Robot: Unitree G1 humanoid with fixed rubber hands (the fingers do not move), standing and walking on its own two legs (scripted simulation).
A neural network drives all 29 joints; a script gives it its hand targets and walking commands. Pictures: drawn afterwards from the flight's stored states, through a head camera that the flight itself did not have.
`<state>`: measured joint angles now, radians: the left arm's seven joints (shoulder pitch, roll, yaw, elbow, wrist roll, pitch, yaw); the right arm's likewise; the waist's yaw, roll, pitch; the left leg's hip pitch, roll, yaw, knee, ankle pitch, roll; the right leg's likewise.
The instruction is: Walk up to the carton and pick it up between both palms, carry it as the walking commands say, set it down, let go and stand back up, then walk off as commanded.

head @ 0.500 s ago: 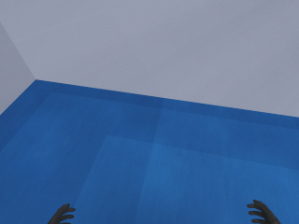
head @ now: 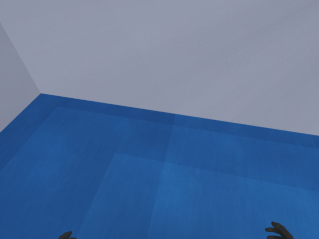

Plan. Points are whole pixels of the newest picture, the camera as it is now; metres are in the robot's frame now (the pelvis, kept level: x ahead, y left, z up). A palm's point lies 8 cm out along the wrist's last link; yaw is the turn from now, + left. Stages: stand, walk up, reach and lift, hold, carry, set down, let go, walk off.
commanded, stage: stand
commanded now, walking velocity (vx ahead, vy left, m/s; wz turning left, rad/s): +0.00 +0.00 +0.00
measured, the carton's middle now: out of the picture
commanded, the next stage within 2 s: walk up in 0.78 s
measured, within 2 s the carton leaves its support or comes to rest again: neither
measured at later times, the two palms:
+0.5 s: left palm out of the picture +0.09 +0.29 -0.10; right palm out of the picture +0.11 -0.31 -0.10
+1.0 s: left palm out of the picture +0.09 +0.29 -0.10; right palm out of the picture +0.10 -0.32 -0.10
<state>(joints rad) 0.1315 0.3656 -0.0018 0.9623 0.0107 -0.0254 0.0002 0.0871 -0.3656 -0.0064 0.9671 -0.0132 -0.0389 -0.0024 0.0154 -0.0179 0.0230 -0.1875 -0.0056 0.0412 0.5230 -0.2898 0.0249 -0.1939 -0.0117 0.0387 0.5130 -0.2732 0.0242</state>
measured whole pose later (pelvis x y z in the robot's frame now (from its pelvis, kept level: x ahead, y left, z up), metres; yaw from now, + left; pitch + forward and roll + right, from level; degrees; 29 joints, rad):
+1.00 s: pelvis +0.00 -0.02 +0.01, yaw +0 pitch -2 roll +0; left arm 0.11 0.37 0.00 1.08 0.01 -0.02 0.01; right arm 0.07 -0.36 -0.02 1.10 -0.01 -0.02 0.00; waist 0.00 0.00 0.04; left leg -0.11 0.01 0.03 0.35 -0.20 0.00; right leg -0.12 0.00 0.02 0.35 -0.19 0.00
